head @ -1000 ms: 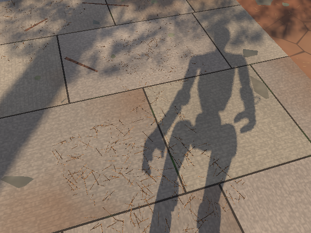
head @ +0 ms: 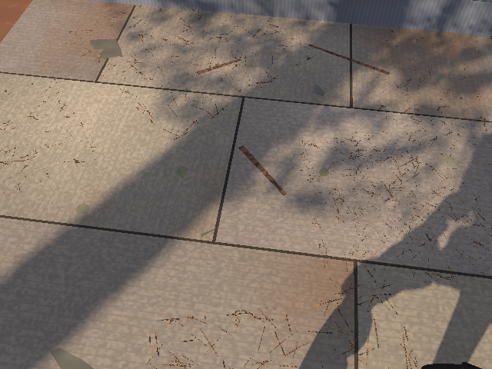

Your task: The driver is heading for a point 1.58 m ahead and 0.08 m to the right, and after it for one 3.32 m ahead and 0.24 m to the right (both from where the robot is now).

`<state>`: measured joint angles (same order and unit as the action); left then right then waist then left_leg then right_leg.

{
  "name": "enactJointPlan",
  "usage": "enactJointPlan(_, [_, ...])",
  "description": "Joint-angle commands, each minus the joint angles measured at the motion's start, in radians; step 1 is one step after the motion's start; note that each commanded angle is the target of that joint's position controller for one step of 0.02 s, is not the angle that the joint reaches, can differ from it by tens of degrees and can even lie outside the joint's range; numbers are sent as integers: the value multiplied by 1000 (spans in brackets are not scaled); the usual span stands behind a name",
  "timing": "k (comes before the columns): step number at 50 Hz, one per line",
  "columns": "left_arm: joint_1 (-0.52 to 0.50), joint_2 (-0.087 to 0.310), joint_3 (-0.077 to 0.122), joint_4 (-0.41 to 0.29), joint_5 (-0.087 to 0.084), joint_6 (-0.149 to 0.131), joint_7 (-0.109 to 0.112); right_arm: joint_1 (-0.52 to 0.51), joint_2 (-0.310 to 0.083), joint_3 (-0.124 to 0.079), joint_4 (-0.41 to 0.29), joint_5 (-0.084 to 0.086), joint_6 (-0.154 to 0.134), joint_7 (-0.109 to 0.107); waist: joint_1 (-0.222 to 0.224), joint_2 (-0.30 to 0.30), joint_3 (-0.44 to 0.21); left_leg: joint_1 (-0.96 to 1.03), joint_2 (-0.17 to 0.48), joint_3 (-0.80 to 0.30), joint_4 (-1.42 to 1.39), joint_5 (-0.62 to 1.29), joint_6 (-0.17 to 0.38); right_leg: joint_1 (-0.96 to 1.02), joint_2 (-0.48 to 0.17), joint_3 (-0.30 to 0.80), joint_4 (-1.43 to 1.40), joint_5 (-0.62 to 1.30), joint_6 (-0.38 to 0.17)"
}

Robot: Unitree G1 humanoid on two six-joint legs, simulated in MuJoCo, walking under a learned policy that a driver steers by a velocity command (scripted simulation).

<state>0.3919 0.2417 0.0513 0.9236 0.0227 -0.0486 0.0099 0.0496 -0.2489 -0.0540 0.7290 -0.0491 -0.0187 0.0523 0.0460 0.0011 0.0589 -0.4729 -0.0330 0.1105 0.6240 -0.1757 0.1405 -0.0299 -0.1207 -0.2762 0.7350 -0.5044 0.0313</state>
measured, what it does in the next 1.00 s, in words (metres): walks ahead: right foot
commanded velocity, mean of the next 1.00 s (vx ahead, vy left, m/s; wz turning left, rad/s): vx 0.46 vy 0.00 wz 0.18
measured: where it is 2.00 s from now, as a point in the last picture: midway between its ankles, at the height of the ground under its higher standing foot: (251, 301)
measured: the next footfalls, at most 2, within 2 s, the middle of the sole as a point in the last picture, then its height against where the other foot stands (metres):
right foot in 0.52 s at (287, 356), level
left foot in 1.02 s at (209, 282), level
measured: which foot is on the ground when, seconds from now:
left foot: down 0.00-0.54, up 0.56-1.00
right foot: up 0.00-0.50, down 0.52-1.00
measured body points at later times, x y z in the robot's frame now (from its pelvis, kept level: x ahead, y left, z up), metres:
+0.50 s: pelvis +0.27 +0.01 +0.01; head +0.31 +0.01 +0.46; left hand +0.44 +0.26 -0.08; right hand +0.28 -0.27 -0.12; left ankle +0.09 +0.06 -0.72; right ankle +0.44 -0.07 -0.70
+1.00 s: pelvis +0.52 +0.04 +0.02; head +0.56 +0.05 +0.47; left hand +0.45 +0.28 -0.12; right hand +0.74 -0.15 -0.09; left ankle +0.64 +0.16 -0.70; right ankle +0.44 -0.06 -0.72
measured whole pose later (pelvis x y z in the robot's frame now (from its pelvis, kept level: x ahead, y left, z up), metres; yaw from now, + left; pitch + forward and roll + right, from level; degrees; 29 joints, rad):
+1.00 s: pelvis +0.52 +0.04 +0.02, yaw +9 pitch +0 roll -2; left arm 0.41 0.20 0.03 0.97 0.01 -0.07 0.00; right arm 0.07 -0.22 0.00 0.81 -0.03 -0.05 0.01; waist 0.07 0.04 0.06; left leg -0.48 0.02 0.01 0.55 -0.04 0.03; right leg -0.01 0.08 -0.03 0.33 -0.33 -0.05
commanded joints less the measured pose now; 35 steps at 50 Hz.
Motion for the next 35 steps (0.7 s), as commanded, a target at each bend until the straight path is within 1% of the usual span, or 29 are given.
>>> enactJointPlan(1, [-110,141,25,-176,7,-25,-16,374,-293,-92,20,29,7,-35,-180,91,-323,783,370,-826,-336,-106,242,-720,97,274,685,-21,-15])
enactJointPlan(2, [-161,126,21,-195,-10,-36,-20,328,-260,-82,38,32,10,-43,-149,54,-188,684,351,-656,-336,11,221,-765,46,290,656,95,-28])
enactJointPlan(3, [-139,116,14,-181,-11,-45,-17,283,-203,-67,40,38,5,-46,-102,5,-109,545,305,-553,-342,152,185,-707,11,290,555,167,-32])
enactJointPlan(4, [-126,116,16,-170,2,-37,-15,238,-172,-58,34,42,-2,-49,-62,-5,-76,449,251,-474,-352,243,156,-640,-7,297,492,179,-27])
enactJointPlan(5, [-92,114,15,-164,18,-19,-15,208,-146,-48,27,48,-9,-50,-30,9,-81,386,217,-423,-367,295,144,-574,-14,302,455,186,-16])
enactJointPlan(6, [-81,112,16,-162,26,-1,-18,205,-137,-43,24,51,-19,-47,-19,15,-91,354,198,-402,-376,331,144,-540,-12,300,431,182,-6])
enactJointPlan(8, [-82,91,12,-163,26,21,-27,234,-146,-43,37,51,-37,-43,-10,14,-88,329,175,-358,-404,355,143,-543,-5,280,372,220,6])
enactJointPlan(10, [-151,82,8,-182,25,26,-31,281,-151,-42,54,48,-44,-42,-32,25,-52,327,163,-340,-438,337,125,-589,-9,268,290,304,12])
enactJointPlan(12, [-228,82,7,-202,23,26,-34,329,-142,-37,72,49,-48,-43,-61,37,-26,364,156,-331,-453,340,99,-638,-9,265,194,388,12])
enactJointPlan(15, [-314,79,3,-225,17,22,-39,382,-144,-33,93,50,-52,-46,-95,50,-18,443,158,-317,-447,385,65,-667,7,260,72,484,1])
enactJointPlan(18, [-402,76,-4,-253,12,16,-44,428,-145,-28,113,43,-54,-53,-126,52,2,514,172,-312,-433,425,59,-681,31,244,-25,517,-18])
enactJointPlan(20, [-452,76,-8,-273,9,9,-48,451,-146,-25,126,36,-53,-59,-140,55,20,553,187,-315,-419,452,63,-672,52,231,-84,502,-36])
enactJointPlan(21, [-462,78,-8,-280,7,6,-49,455,-150,-24,132,33,-53,-62,-138,60,27,569,199,-319,-411,476,61,-656,61,231,-112,484,-49])
enactJointPlan(22, [-456,83,-7,-283,6,3,-49,450,-157,-24,137,30,-53,-66,-126,65,31,579,211,-319,-398,518,57,-627,72,230,-137,457,-65])
enactJointPlan(23, [-424,89,-5,-276,5,-1,-47,431,-164,-24,138,29,-54,-69,-103,69,28,576,216,-309,-373,596,45,-566,88,226,-166,422,-83])
enactJointPlan(24, [-360,100,1,-257,4,-4,-41,408,-173,-25,137,27,-56,-71,-70,77,3,566,210,-294,-318,736,28,-464,119,216,-189,382,-101])
enactJointPlan(25, [-261,119,11,-225,1,-8,-30,396,-184,-26,141,24,-58,-70,-28,80,-52,564,197,-280,-206,871,15,-338,157,203,-205,341,-120])
enactJointPlan(26, [-106,138,21,-178,6,-17,-17,380,-186,-25,143,26,-57,-67,47,50,-136,515,157,-241,-21,864,-2,-141,159,204,-267,381,-148])
enactJointPlan(27, [60,200,38,-149,28,-24,-1,383,-147,-12,119,33,-63,-63,106,-26,-258,338,110,-214,251,578,-16,112,-25,398,-277,287,-197])
enactJointPlan(28, [105,309,67,-139,42,-20,-4,509,-61,1,107,69,-62,-57,45,-271,-361,3,-94,-137,625,-169,-66,336,-298,900,-366,248,-343])
enactJointPlan(29, [32,226,50,-137,-1,-9,-18,460,-140,-11,120,32,-60,-63,25,-143,-297,-91,-67,-235,708,-295,-48,251,-277,1006,-448,224,-336])
enactJointPlan(30, [-69,167,36,-153,-10,-8,-21,390,-135,-13,107,30,-59,-57,-11,-70,-146,-119,-11,-235,693,-217,-49,107,-246,823,-456,223,-319])
enactJointPlan(31, [-114,119,23,-153,-4,-14,-25,340,-119,-5,98,28,-60,-51,-20,-15,-86,-106,25,-220,641,-167,-51,10,-197,711,-485,305,-295])
enactJointPlan(32, [-123,100,16,-141,-2,-20,-22,323,-108,-4,95,24,-52,-45,-40,-31,-52,-85,53,-205,590,-151,-55,-52,-151,622,-508,368,-267])
enactJointPlan(33, [-124,85,9,-124,-5,-25,-19,332,-99,0,96,14,-40,-38,-63,-58,-45,-44,72,-194,549,-139,-66,-104,-113,554,-532,420,-244])
enactJointPlan(34, [-109,89,9,-112,-7,-34,-20,346,-88,3,104,10,-30,-32,-70,-73,-52,-21,74,-180,530,-128,-75,-120,-102,520,-545,473,-243])
enactJointPlan(35, [-86,96,11,-97,-10,-42,-22,344,-81,5,104,8,-24,-28,-73,-70,-55,-25,80,-167,513,-118,-83,-123,-95,498,-558,516,-249])
Keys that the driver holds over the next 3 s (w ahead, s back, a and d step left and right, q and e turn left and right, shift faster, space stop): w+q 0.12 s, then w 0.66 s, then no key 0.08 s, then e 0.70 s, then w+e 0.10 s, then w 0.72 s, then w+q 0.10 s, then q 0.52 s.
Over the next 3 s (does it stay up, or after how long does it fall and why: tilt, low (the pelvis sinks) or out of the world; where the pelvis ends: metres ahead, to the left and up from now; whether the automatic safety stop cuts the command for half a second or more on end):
stays up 1.03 -0.12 0.01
